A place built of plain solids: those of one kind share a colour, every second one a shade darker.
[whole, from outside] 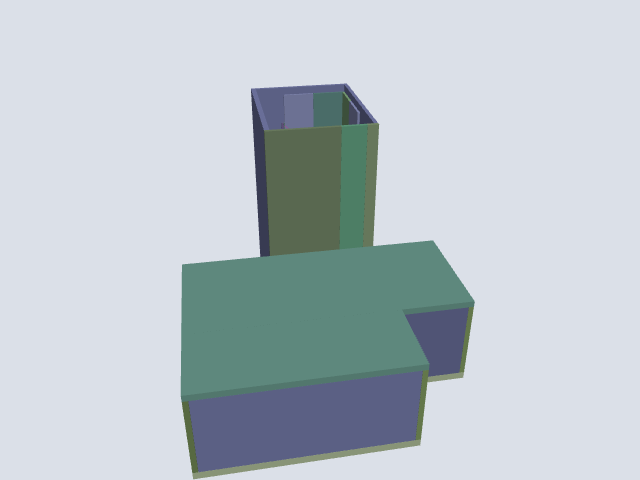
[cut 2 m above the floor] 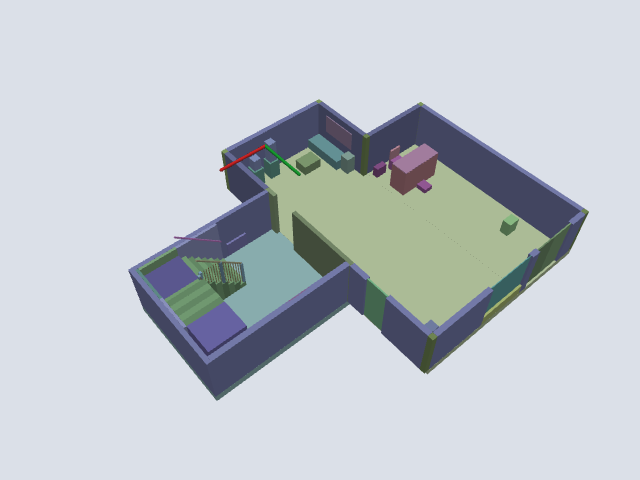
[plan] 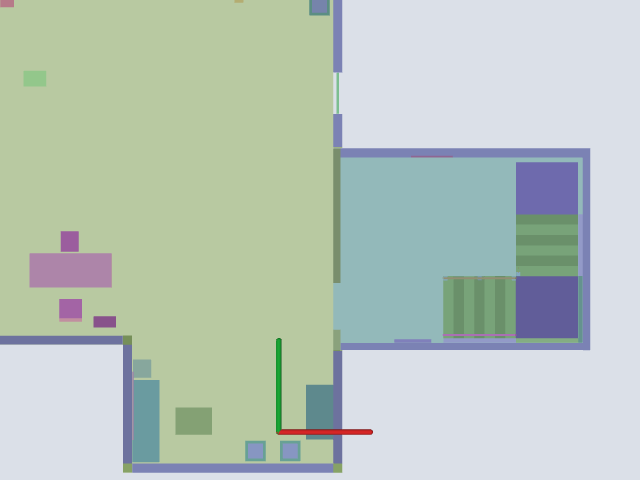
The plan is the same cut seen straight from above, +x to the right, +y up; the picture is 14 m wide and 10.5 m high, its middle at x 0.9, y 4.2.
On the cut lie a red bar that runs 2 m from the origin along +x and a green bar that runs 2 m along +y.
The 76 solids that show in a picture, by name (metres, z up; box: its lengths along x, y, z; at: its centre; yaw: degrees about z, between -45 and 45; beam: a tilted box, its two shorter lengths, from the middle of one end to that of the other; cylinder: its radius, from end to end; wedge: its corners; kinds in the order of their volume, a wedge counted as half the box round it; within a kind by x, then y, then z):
{
 "wall_1": {"box": [0.2, 7.5, 3.2], "at": [-6.31, 5.86, 1.6]},
 "wall_2": {"box": [0.72, 0.2, 3.2], "at": [-5.85, 9.71, 1.6]},
 "wall_3": {"box": [2.8, 0.2, 3.2], "at": [-4.81, 2.01, 1.6]},
 "wall_4": {"box": [0.35, 0.2, 3.2], "at": [-3.52, 9.71, 1.6]},
 "wall_5": {"box": [0.2, 2.6, 3.2], "at": [-3.31, 0.61, 1.6]},
 "wall_6": {"box": [4.4, 0.2, 3.2], "at": [-1.01, -0.79, 1.6]},
 "wall_7": {"box": [2.53, 0.2, 3.2], "at": [-0.07, 9.71, 1.6]},
 "wall_8": {"box": [0.2, 2.46, 3.2], "at": [1.29, 0.54, 1.6]},
 "wall_9": {"box": [0.2, 0.73, 3.2], "at": [1.29, 6.59, 1.6]},
 "wall_10": {"box": [0.2, 1.75, 3.2], "at": [1.29, 8.73, 1.6]},
 "wall_11": {"box": [5.3, 0.16, 8.88], "at": [4.0, 1.87, 4.44]},
 "wall_12": {"box": [5.3, 0.21, 8.88], "at": [4.0, 6.11, 4.44]},
 "wall_13": {"box": [0.16, 4.42, 8.88], "at": [6.73, 4.0, 4.44]},
 "lobby_floor_slab_1": {"box": [3.0, 7.9, 0.3], "at": [-4.91, 5.86, -0.15]},
 "lobby_floor_slab_2": {"box": [4.6, 10.7, 0.3], "at": [-1.11, 4.46, -0.15]},
 "lobby_ceiling_slab_1": {"box": [3.0, 7.9, 0.25], "at": [-4.91, 5.86, 3.32]},
 "lobby_ceiling_slab_2": {"box": [4.6, 10.7, 0.25], "at": [-1.11, 4.46, 3.32]},
 "landing_slab_1": {"box": [1.37, 1.36, 1.64], "at": [5.86, 2.73, 0.82]},
 "landing_slab_2": {"box": [1.36, 1.14, 3.08], "at": [5.87, 5.33, 1.54]},
 "floor_slab_1": {"box": [5.62, 4.42, 0.3], "at": [4.0, 4.0, -0.15]},
 "tread_slab_1": {"box": [0.23, 1.36, 0.21], "at": [3.71, 2.73, 0.1]},
 "tread_slab_2": {"box": [0.23, 1.36, 0.41], "at": [3.94, 2.73, 0.21]},
 "tread_slab_3": {"box": [0.23, 1.36, 0.62], "at": [4.16, 2.73, 0.31]},
 "tread_slab_4": {"box": [0.23, 1.36, 0.82], "at": [4.39, 2.73, 0.41]},
 "tread_slab_5": {"box": [0.23, 1.36, 1.03], "at": [4.62, 2.73, 0.51]},
 "tread_slab_6": {"box": [0.23, 1.36, 1.23], "at": [4.84, 2.73, 0.62]},
 "tread_slab_7": {"box": [0.23, 1.36, 1.44], "at": [5.07, 2.73, 0.72]},
 "tread_slab_8": {"box": [1.36, 0.23, 1.85], "at": [5.87, 3.52, 0.93]},
 "tread_slab_9": {"box": [1.36, 0.23, 2.05], "at": [5.87, 3.75, 1.03]},
 "tread_slab_10": {"box": [1.36, 0.23, 2.26], "at": [5.87, 3.97, 1.13]},
 "tread_slab_11": {"box": [1.36, 0.23, 2.47], "at": [5.87, 4.2, 1.23]},
 "tread_slab_12": {"box": [1.36, 0.23, 2.67], "at": [5.87, 4.42, 1.34]},
 "tread_slab_13": {"box": [1.36, 0.23, 2.88], "at": [5.87, 4.65, 1.44]},
 "wall_cheek_1": {"box": [0.16, 0.45, 8.88], "at": [1.27, 2.02, 4.44]},
 "wall_cheek_2": {"box": [0.16, 2.95, 8.88], "at": [1.27, 4.74, 4.44]},
 "wall_wall_1": {"box": [1.59, 0.1, 8.57], "at": [4.39, 2.0, 4.28]},
 "wall_wall_2": {"box": [0.1, 1.35, 8.57], "at": [6.6, 4.09, 4.28]},
 "lobby_desk_body_1": {"box": [1.8, 0.75, 1.15], "at": [-4.56, 3.54, 0.57]},
 "wall_land_far_wall_1": {"box": [0.1, 1.46, 8.57], "at": [6.6, 2.68, 4.28]},
 "wall_land_wall_1": {"box": [1.36, 0.1, 8.57], "at": [5.87, 2.0, 4.28]},
 "wall_head_1": {"box": [0.16, 1.02, 6.76], "at": [1.27, 2.75, 5.5]},
 "lobby_seats_seat_1": {"box": [0.6, 1.8, 0.45], "at": [-2.91, 0.24, 0.22]},
 "lobby_seats_seat_2": {"box": [0.6, 1.2, 0.45], "at": [0.89, 0.43, 0.22]},
 "wallpost_1": {"box": [0.2, 0.2, 3.2], "at": [-6.31, 2.01, 1.6]},
 "wallpost_2": {"box": [0.2, 0.2, 3.2], "at": [-6.31, 9.71, 1.6]},
 "wallpost_3": {"box": [0.2, 0.2, 3.2], "at": [-3.31, -0.79, 1.6]},
 "wallpost_4": {"box": [0.2, 0.2, 3.2], "at": [-3.31, 2.01, 1.6]},
 "wallpost_5": {"box": [0.2, 0.2, 3.2], "at": [1.29, -0.79, 1.6]},
 "wallpost_6": {"box": [0.2, 0.2, 3.2], "at": [1.29, 9.71, 1.6]},
 "lobby_planter_box_1": {"box": [0.45, 0.45, 0.8], "at": [-0.51, -0.41, 0.4]},
 "lobby_planter_box_2": {"box": [0.45, 0.45, 0.8], "at": [0.25, -0.41, 0.4]},
 "lobby_planter_box_3": {"box": [0.45, 0.45, 0.8], "at": [0.89, 9.34, 0.4]},
 "lobby_planter_plant_1": {"box": [0.33, 0.33, 0.9], "at": [-0.51, -0.41, 1.25]},
 "lobby_planter_plant_2": {"box": [0.33, 0.33, 0.5], "at": [0.25, -0.41, 1.05]},
 "lobby_planter_plant_3": {"box": [0.33, 0.33, 0.9], "at": [0.89, 9.34, 1.25]},
 "lobby_table_top_1": {"box": [0.8, 0.6, 0.42], "at": [-1.86, 0.24, 0.21]},
 "lobby_entrance_leaf_1": {"box": [0.9, 0.05, 2.2], "at": [-5.04, 9.71, 1.1]},
 "lobby_entrance_leaf_2": {"box": [0.9, 0.05, 2.2], "at": [-4.14, 9.71, 1.1]},
 "wall_sill_lobby_glazing_1": {"box": [2.0, 0.2, 0.45], "at": [-2.34, 9.71, 0.22]},
 "lobby_bin_body_1": {"box": [0.4, 0.4, 0.75], "at": [-2.99, 1.39, 0.37]},
 "lobby_desk_chair_seat_1": {"box": [0.5, 0.5, 0.48], "at": [-4.56, 2.66, 0.24]},
 "lobby_lift_leaf_1": {"box": [0.06, 0.9, 2.1], "at": [1.29, 7.41, 1.05]},
 "lobby_glazing_pane_1": {"box": [2.0, 0.03, 1.75], "at": [-2.34, 9.71, 1.32]},
 "lobby_left_box_1": {"box": [0.5, 0.35, 0.6], "at": [-5.33, 7.73, 0.3]},
 "lobby_parcel_box_1": {"box": [0.4, 0.45, 0.2], "at": [-4.57, 4.17, 0.1]},
 "lobby_parcel_box_2": {"box": [0.5, 0.25, 0.45], "at": [-3.81, 2.41, 0.22]},
 "door_leaf_1": {"box": [0.92, 0.045, 2.1], "at": [3.35, 6.02, 1.05]},
 "lobby_desk_counter_1": {"box": [1.8, 0.75, 0.04], "at": [-4.56, 3.54, 1.17]},
 "lobby_umbrella_stand_body_1": {"box": [0.3, 0.3, 0.55], "at": [-5.94, 9.44, 0.27]},
 "lobby_board_panel_1": {"box": [0.04, 1.5, 0.8], "at": [-3.19, 0.57, 1.3]},
 "furn_radiator_panel_body_1": {"box": [0.81, 0.08, 0.58], "at": [2.93, 1.99, 0.42]},
 "lobby_desk_chair_back_1": {"box": [0.5, 0.08, 0.47], "at": [-4.56, 2.45, 0.71]},
 "posts_1": {"box": [0.09, 0.09, 1.03], "at": [3.65, 3.36, 0.72]},
 "posts_2": {"box": [0.09, 0.09, 1.09], "at": [4.39, 3.36, 1.37]},
 "rail_top_1": {"beam": [0.048, 0.048], "from": [3.6, 3.36, 1.19], "to": [5.19, 3.36, 2.63]},
 "handrail_rail_1": {"beam": [0.045, 0.045], "from": [3.6, 2.12, 1.19], "to": [5.19, 2.12, 2.63]}
}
